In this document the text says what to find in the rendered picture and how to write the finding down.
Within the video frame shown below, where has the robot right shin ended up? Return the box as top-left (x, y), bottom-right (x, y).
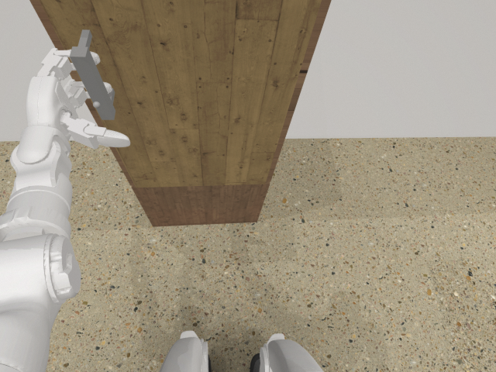
top-left (260, 333), bottom-right (284, 372)

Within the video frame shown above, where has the cupboard door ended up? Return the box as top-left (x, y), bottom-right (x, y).
top-left (39, 0), bottom-right (322, 188)

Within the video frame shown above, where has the left robot hand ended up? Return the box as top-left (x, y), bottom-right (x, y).
top-left (26, 48), bottom-right (130, 149)

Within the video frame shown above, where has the robot left thigh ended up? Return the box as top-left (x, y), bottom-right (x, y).
top-left (159, 337), bottom-right (208, 372)

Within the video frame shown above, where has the robot left forearm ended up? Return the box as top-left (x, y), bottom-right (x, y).
top-left (0, 125), bottom-right (73, 242)

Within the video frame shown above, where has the handle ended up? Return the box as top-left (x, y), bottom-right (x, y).
top-left (70, 29), bottom-right (115, 120)

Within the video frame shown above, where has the left robot upper arm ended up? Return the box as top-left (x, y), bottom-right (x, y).
top-left (0, 233), bottom-right (81, 372)

